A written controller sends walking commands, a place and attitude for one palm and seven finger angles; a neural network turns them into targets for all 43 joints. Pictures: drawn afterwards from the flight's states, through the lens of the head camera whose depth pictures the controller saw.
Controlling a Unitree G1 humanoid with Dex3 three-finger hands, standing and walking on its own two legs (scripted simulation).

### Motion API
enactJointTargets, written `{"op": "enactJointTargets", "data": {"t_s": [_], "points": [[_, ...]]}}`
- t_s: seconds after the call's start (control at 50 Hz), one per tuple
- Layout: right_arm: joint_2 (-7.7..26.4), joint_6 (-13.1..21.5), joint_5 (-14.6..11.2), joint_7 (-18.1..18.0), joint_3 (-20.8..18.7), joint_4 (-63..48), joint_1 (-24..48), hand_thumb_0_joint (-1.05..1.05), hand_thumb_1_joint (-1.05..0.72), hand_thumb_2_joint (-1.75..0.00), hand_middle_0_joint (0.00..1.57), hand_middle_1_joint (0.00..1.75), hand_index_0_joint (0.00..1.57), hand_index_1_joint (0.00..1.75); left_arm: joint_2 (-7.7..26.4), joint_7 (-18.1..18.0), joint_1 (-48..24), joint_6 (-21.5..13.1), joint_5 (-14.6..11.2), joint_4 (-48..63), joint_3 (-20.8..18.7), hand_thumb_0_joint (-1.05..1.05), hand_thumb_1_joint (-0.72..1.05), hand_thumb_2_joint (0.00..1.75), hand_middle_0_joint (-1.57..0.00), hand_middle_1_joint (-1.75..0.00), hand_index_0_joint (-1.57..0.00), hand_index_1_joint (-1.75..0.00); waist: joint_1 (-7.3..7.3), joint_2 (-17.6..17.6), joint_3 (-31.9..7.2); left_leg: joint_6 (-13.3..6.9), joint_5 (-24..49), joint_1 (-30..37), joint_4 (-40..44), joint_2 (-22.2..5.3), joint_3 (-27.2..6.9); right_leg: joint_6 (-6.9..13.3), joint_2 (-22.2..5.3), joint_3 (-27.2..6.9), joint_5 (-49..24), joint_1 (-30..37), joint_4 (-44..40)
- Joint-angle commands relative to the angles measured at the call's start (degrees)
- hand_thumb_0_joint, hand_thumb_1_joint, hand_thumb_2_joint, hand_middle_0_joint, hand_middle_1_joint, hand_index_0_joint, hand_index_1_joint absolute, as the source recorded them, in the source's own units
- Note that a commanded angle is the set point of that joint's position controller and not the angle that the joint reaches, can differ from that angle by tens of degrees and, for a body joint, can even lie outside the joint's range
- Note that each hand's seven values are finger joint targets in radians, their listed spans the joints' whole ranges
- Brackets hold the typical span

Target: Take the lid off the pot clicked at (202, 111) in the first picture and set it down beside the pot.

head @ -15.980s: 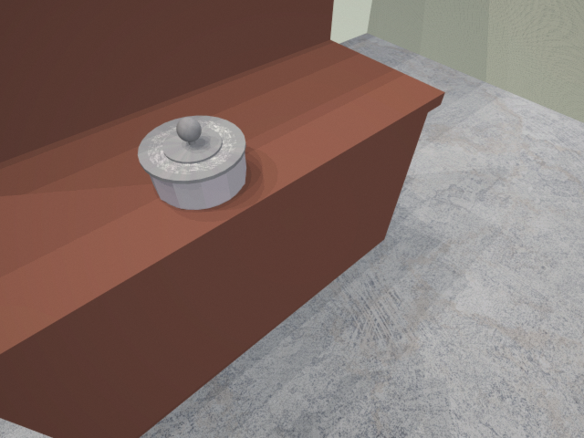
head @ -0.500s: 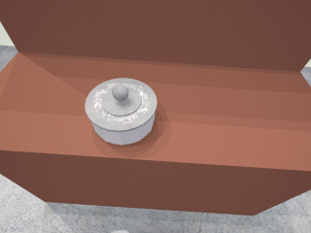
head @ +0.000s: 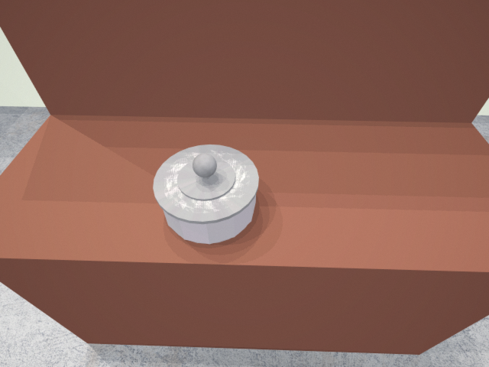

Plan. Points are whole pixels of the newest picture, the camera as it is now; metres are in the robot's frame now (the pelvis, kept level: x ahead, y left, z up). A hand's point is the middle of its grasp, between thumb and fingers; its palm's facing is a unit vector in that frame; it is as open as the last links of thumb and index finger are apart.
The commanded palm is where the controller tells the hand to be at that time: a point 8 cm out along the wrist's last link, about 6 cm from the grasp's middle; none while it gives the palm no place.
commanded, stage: come to a stop and stand still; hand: left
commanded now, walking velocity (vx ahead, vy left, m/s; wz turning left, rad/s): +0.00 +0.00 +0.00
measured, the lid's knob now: (204, 165) +0.45 +0.10 +0.08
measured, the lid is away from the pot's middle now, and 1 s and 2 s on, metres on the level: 0.00 0.00 0.00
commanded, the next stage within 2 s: look again from close up in 0.78 s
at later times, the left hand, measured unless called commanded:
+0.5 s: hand out of the picture +0.04 +0.15 -0.17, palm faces +0.00 -0.98 -0.19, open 7.3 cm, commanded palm none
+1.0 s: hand out of the picture +0.03 +0.13 -0.17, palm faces +0.01 -0.99 -0.17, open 7.4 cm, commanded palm none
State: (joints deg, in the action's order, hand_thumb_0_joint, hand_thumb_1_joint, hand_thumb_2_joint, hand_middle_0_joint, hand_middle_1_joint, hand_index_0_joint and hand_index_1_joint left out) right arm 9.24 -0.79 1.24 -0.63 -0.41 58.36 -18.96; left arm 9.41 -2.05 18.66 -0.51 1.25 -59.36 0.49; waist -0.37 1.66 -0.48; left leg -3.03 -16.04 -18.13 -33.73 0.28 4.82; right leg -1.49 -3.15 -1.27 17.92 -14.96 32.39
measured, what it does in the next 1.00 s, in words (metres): shifts its weight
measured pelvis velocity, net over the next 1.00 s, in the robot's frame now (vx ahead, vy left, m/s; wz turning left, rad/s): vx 0.04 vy -0.03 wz -0.01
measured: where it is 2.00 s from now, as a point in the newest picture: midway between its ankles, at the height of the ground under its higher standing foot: outside the picture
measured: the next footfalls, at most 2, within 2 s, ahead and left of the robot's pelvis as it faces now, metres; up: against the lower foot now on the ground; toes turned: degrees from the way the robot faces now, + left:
none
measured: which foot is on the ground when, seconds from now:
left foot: down 0.00-1.00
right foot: down 0.00-1.00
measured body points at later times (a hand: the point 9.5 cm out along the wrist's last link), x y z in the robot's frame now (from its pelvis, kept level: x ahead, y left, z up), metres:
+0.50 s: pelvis +0.03 -0.02 +0.01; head +0.05 -0.01 +0.46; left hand +0.04 +0.20 -0.15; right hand +0.06 -0.25 -0.15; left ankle +0.02 +0.08 -0.73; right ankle +0.00 -0.16 -0.73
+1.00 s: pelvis +0.04 -0.03 +0.01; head +0.07 -0.02 +0.46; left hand +0.03 +0.18 -0.15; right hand +0.04 -0.25 -0.15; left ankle +0.02 +0.08 -0.73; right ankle +0.00 -0.16 -0.73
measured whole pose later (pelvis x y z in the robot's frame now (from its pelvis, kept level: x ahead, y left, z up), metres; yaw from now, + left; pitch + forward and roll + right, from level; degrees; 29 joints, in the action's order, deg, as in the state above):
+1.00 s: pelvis +0.04 -0.03 +0.01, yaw +0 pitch +1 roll +0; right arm 8.0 1.1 0.3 -1.9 0.8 64.8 -15.5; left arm 8.3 -2.4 17.5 -1.3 0.6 -62.4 1.0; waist 0.2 -1.4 2.3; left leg -0.2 -15.5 -11.1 -25.9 -1.3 4.3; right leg -1.2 -1.5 -0.6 17.6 -8.3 25.3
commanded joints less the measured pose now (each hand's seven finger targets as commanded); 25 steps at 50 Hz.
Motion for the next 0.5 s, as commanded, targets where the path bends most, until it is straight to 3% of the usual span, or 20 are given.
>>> {"op": "enactJointTargets", "data": {"t_s": [0.0, 0.1, 0.16, 0.2, 0.48], "points": [[5.8, 2.7, -0.4, 0.0, -1.1, -3.4, -0.7, 0.0, -0.9, -0.9, 0.2, 0.3, 0.2, 0.3, 4.7, -0.3, 3.1, -0.7, -0.1, 2.0, -0.7, 0.0, 0.9, 0.9, -0.2, -0.3, -0.2, -0.3, 0.51, -2.8, 4.8, -0.1, -5.2, -0.1, 14.0, -7.1, -10.7, 3.7, -0.8, -1.3, -0.8, -2.5, -5.3], [6.2, 3.3, -0.5, -0.2, -0.8, -2.6, -0.9, 0.0, -0.9, -0.9, 0.2, 0.3, 0.2, 0.3, 5.7, -0.5, 2.7, -0.6, -0.2, 2.4, -1.0, 0.0, 0.9, 0.9, -0.2, -0.3, -0.2, -0.3, 0.55, -1.9, 2.6, -0.1, 5.7, 3.4, 12.6, -7.0, -9.2, 3.2, -1.4, -1.3, -5.8, -0.6, -4.9], [6.4, 3.3, -0.6, -0.4, -0.8, -2.2, -0.2, 0.0, -0.9, -0.9, 0.2, 0.3, 0.2, 0.3, 5.7, -0.6, 3.0, -0.6, -0.3, 2.1, -0.9, 0.0, 0.9, 0.9, -0.2, -0.3, -0.2, -0.3, 0.58, -0.8, 2.3, 0.1, 8.6, 5.1, 11.8, -6.9, -8.2, 3.0, -1.8, -1.8, -6.9, -0.4, -5.4], [6.1, 3.4, -0.7, -0.5, -0.7, -1.8, -0.3, 0.0, -0.9, -0.9, 0.2, 0.3, 0.2, 0.3, 6.1, -0.5, 2.5, -0.6, -0.3, 2.1, -1.0, 0.0, 0.9, 0.9, -0.2, -0.3, -0.2, -0.3, 0.55, -1.9, 1.8, 0.0, 11.1, 5.8, 11.4, -6.9, -8.2, 2.9, -1.8, -1.6, -8.3, 0.3, -5.7], [5.0, 3.2, -0.9, -0.9, -0.4, 1.1, 0.8, 0.0, -0.9, -0.9, 0.2, 0.3, 0.2, 0.3, 5.4, -0.7, 3.1, -1.1, -0.4, 0.3, -0.6, 0.0, 0.9, 0.9, -0.2, -0.3, -0.2, -0.3, 0.15, -0.9, 1.3, 0.9, 16.5, 9.8, 9.8, -6.8, -6.0, 3.0, -3.1, -3.3, -15.4, 1.5, -8.1]]}}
